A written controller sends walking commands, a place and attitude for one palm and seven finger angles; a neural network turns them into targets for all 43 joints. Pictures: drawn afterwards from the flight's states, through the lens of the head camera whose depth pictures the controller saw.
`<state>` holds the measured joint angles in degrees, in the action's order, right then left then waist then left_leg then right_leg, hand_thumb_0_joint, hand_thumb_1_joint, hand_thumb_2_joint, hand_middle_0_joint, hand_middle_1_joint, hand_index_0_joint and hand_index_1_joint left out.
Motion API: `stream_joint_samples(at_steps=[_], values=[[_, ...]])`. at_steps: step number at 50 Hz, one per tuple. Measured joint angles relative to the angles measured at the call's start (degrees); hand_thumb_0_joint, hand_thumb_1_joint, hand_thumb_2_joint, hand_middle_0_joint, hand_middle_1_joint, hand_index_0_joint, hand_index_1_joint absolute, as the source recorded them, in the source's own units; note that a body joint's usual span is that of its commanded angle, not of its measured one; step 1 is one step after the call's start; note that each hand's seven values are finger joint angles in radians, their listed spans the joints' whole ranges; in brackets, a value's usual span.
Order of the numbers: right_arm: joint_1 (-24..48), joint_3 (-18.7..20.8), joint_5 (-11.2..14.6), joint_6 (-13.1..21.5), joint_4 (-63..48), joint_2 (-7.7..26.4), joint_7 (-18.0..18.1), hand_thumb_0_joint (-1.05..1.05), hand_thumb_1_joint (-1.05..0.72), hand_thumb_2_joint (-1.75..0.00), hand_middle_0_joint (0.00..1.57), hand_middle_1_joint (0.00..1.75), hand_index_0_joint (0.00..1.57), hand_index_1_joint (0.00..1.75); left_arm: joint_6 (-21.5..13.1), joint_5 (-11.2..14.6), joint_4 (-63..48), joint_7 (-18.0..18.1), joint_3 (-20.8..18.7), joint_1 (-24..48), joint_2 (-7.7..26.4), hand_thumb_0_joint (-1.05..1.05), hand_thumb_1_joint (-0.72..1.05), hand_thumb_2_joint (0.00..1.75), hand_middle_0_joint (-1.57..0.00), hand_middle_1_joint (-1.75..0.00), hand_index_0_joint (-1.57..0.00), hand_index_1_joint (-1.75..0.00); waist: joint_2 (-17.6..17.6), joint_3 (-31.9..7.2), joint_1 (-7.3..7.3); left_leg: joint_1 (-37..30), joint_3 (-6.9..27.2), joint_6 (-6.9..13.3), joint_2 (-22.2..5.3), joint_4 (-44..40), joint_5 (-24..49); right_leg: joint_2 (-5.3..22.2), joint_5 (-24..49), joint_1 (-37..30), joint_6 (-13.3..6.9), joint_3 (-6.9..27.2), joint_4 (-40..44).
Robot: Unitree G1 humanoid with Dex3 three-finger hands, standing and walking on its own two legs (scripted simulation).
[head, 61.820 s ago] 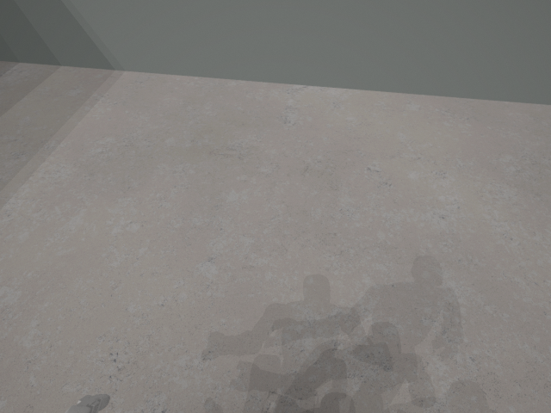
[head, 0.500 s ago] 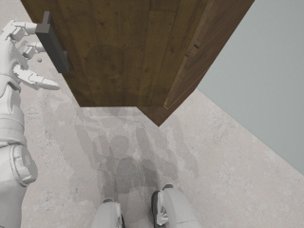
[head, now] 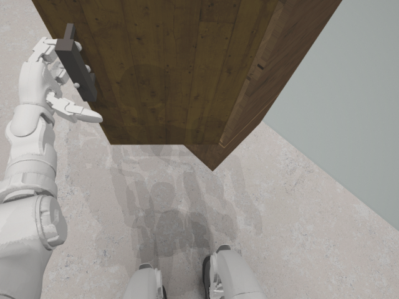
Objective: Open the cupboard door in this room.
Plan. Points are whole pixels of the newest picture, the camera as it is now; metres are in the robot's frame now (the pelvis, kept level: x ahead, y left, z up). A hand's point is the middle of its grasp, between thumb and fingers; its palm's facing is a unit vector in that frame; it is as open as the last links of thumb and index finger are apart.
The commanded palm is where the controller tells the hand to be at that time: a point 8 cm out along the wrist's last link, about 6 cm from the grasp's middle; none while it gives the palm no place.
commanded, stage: slide the fingers in behind the handle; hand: left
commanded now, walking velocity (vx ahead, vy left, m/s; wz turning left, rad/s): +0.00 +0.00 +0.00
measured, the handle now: (81, 65) +0.56 +0.19 +0.06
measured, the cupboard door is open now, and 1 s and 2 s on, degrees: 46 46 69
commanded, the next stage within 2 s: close the thumb around the handle in 0.52 s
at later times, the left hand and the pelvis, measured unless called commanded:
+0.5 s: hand (88, 86) +0.50 +0.17 +0.06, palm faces -0.05 -1.00 -0.02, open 14.0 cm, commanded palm +0.48 +0.21 +0.06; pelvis -0.01 +0.00 +0.00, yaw +0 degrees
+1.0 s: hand (89, 85) +0.50 +0.17 +0.06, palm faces -0.03 -1.00 -0.04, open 10.0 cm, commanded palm +0.48 +0.21 +0.06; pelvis -0.01 -0.01 +0.00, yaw +1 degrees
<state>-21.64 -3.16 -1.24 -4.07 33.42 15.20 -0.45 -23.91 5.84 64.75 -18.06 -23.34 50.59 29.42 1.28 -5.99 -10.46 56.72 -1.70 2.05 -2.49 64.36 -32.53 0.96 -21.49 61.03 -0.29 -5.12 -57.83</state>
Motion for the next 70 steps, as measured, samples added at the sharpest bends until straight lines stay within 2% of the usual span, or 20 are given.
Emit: stream_joint_samples(at_steps=[10,16,23,36,44,61,70], values=[[-0.27,0.48,-0.06,0.17,0.49,0.16,-0.25,0.00,-0.91,-0.90,0.20,0.30,0.21,0.30,-0.52,-0.21,-1.10,1.42,1.16,-0.96,-2.36,-0.01,-0.50,0.30,-0.30,-1.20,-0.31,-1.20,0.14,-0.24,0.21,-0.74,-0.04,-0.05,0.06,-0.44,0.16,0.00,0.08,-0.67,-0.03,0.08,0.29],[-0.19,0.38,-0.11,0.42,0.13,0.23,-0.16,0.00,-0.91,-0.90,0.20,0.30,0.21,0.30,-1.00,-1.01,-0.12,2.41,0.90,-0.50,-1.97,-0.01,-0.50,0.30,-0.30,-1.20,-0.31,-1.20,0.15,-0.08,-0.13,-0.87,-0.21,-0.07,0.13,-0.39,0.27,0.05,0.12,-0.64,-0.09,0.27,0.02],[-0.37,0.49,-0.11,0.45,0.69,0.29,-0.29,0.00,-0.91,-0.90,0.20,0.30,0.21,0.30,-1.42,-0.51,-0.01,2.59,2.10,-0.18,-2.78,-0.01,-0.50,0.30,-0.30,-1.20,-0.30,-1.20,0.41,-0.05,0.42,-1.05,-0.21,-0.18,0.34,-0.64,0.62,0.25,0.26,-0.75,-0.16,0.30,0.01],[-0.11,0.35,-0.24,1.11,0.81,0.58,0.02,0.00,-0.91,-0.90,0.20,0.30,0.21,0.30,-1.82,-0.98,1.51,3.18,1.35,1.01,-2.10,-0.01,-0.47,0.31,-0.30,-1.21,-0.30,-1.20,0.37,0.31,0.11,-0.16,-0.14,-0.44,0.34,-0.17,0.93,0.26,0.37,0.29,-0.54,0.29,-0.76],[-0.14,0.40,-0.12,1.37,1.01,0.84,0.23,0.00,-0.91,-0.90,0.20,0.30,0.21,0.30,-1.56,-0.82,1.93,2.80,1.51,1.64,-1.52,-0.01,-0.21,0.42,-0.32,-1.23,-0.32,-1.23,0.32,0.37,0.05,0.30,0.10,-0.61,0.29,-0.04,1.02,0.21,0.40,0.68,-0.72,0.08,-0.86],[-0.45,0.80,-0.38,1.26,1.44,0.61,-0.12,0.00,-0.91,-0.90,0.20,0.30,0.21,0.30,-1.32,-0.34,0.85,4.32,2.72,0.83,-2.49,0.01,0.67,0.80,-0.38,-1.33,-0.35,-1.33,0.62,-0.01,0.49,-0.18,0.37,-0.73,0.43,-0.57,0.87,0.28,0.05,0.14,-0.74,-0.10,-0.50],[-0.12,0.87,-0.44,1.01,1.66,0.39,-0.22,0.00,-0.91,-0.90,0.20,0.30,0.21,0.30,-1.79,-0.30,0.63,4.80,2.96,0.23,-3.28,0.01,0.70,0.81,-0.37,-1.35,-0.33,-1.35,0.69,-0.05,0.77,-0.90,0.47,-0.76,0.49,-0.95,0.72,0.29,-0.22,-0.56,-0.71,-0.15,-0.25]])
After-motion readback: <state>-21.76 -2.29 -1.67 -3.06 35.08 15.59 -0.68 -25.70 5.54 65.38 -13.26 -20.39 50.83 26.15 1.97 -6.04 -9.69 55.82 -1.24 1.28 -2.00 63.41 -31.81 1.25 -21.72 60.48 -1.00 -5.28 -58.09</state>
